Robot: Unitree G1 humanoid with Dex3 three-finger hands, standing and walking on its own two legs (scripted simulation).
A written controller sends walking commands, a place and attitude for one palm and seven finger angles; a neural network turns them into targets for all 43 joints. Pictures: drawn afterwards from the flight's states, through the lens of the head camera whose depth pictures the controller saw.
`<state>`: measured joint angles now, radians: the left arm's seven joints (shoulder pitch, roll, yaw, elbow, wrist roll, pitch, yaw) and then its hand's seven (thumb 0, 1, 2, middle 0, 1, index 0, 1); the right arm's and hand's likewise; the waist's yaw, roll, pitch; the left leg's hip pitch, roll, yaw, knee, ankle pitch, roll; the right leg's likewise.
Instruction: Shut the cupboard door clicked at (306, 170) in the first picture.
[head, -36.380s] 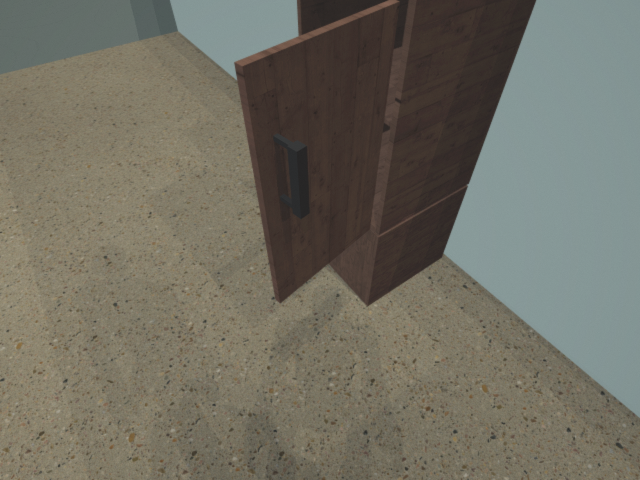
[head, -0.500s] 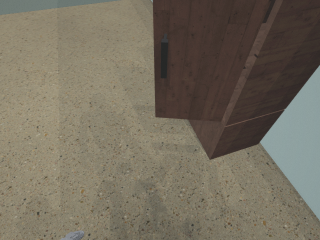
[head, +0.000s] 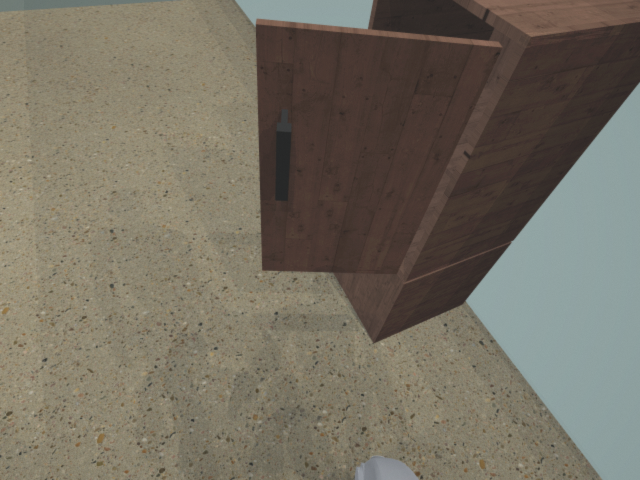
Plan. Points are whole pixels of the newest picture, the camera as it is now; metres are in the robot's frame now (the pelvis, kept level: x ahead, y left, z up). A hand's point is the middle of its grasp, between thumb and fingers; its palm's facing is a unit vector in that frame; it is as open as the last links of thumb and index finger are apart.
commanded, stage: take the last steps up to it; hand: left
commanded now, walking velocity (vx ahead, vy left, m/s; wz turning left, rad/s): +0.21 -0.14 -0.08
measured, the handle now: (283, 156) +0.60 +0.09 +0.04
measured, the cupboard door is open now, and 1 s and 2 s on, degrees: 66 66 66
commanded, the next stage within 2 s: come to a stop and stand still in 0.16 s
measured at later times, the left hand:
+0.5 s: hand (261, 427) +0.22 +0.08 -0.17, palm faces +0.01 -0.98 -0.22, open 7.2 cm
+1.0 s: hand (204, 479) +0.15 +0.16 -0.19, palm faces +0.03 -0.97 -0.22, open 7.4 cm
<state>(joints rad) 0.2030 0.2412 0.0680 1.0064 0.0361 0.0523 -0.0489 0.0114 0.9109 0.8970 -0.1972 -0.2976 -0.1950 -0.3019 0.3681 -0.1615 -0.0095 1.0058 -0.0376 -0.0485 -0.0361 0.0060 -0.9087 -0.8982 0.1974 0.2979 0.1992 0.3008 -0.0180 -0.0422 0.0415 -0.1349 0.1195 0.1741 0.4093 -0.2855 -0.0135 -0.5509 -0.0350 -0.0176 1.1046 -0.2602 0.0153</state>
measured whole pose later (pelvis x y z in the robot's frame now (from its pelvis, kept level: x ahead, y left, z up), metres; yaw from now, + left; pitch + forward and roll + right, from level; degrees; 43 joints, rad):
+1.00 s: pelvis +0.12 -0.05 +0.00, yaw +0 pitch +0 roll -2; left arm 0.23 0.26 0.06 1.01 0.02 0.08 0.01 0.01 0.91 0.90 -0.20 -0.30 -0.19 -0.30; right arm 0.18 -0.16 -0.01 0.97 -0.03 0.03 -0.04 0.01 -0.91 -0.90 0.20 0.30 0.20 0.30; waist 0.01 -0.03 0.07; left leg -0.28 0.04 0.04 0.45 -0.18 0.03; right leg -0.35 0.00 0.03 0.95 -0.47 0.04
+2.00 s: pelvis +0.08 -0.05 -0.02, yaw +0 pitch -2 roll -1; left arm 0.25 0.29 0.00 0.94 0.03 0.01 0.03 0.01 0.91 0.90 -0.20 -0.30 -0.20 -0.30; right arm 0.12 -0.25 -0.03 0.93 -0.02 0.00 0.00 0.01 -0.91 -0.90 0.20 0.30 0.20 0.30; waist 0.02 0.00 0.00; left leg -0.29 -0.01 0.06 0.56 -0.24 0.05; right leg -0.16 -0.05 0.03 0.53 -0.33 0.06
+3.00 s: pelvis +0.15 -0.11 -0.02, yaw +3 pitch +0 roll -1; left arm 0.26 0.17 0.04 1.01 0.03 -0.03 0.03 0.02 0.93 0.90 -0.20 -0.30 -0.20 -0.30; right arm 0.33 -0.15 -0.05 1.11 -0.02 0.03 -0.03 0.01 -0.91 -0.90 0.20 0.30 0.20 0.30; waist -0.01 0.03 0.03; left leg -0.33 0.07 0.03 0.78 -0.46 -0.01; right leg -0.26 -0.04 -0.13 0.57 -0.29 -0.01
